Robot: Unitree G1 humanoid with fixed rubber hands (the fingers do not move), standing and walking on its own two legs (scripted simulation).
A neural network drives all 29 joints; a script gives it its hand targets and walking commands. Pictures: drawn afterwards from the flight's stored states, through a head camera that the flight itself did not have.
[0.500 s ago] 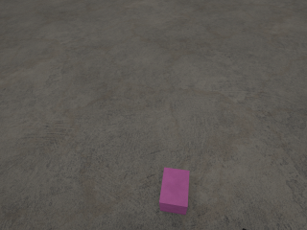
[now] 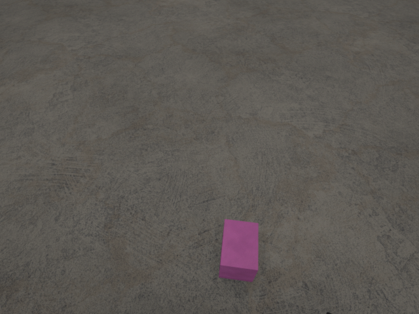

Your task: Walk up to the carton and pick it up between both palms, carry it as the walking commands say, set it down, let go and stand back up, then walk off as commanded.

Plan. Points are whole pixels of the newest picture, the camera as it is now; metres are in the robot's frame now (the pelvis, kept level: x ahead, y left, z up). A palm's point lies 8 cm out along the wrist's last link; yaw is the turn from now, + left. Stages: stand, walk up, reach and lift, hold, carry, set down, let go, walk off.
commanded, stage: walk off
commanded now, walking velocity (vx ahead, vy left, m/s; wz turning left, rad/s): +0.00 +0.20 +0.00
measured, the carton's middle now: (238, 250) +0.50 -0.12 -0.67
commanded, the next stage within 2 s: stand in 1.86 s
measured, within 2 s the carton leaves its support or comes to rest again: neither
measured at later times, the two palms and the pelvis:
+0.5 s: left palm out of the picture +0.04 +0.34 -0.11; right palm out of the picture +0.07 -0.18 -0.11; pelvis -0.03 +0.06 +0.00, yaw +1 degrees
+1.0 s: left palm out of the picture +0.00 +0.38 -0.09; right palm out of the picture +0.03 -0.13 -0.13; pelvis -0.07 +0.11 +0.01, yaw +1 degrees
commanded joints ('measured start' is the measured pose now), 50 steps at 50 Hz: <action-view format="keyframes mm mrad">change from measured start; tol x32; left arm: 1 115 67 -8 19 -47 -37 14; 50 -23 221 57 -12 -4 -29 -3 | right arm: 1 47 -141 5 -26 -40 -12 -5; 50 60 -65 5 -55 -28 -1 22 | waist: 1 40 152 -143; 3 55 -276 -150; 18 -32 -276 -47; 21 -14 337 -96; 50 -1 -298 -40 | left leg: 1 64 184 -266 -164 410 116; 4 -279 25 -104 386 -265 -40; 7 -261 15 -150 586 -150 -60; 17 -23 91 -42 -3 -186 -69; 21 191 348 -409 -317 724 93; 25 -1 244 -268 -353 325 160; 35 148 182 -258 -154 568 144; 38 -293 -30 -65 304 -255 -34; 41 -270 9 -154 625 -185 -50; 50 28 79 -17 -20 -160 -65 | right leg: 1 229 -2 -85 -543 220 -31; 4 254 -514 470 -714 701 -247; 11 296 -327 183 -551 1010 -198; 19 61 -217 73 -367 634 -60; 21 -136 46 -24 67 -170 16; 25 -101 12 0 231 -7 -2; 33 6 12 -75 -205 -68 -11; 38 390 -480 425 -701 761 -162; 50 120 -269 94 -507 792 -120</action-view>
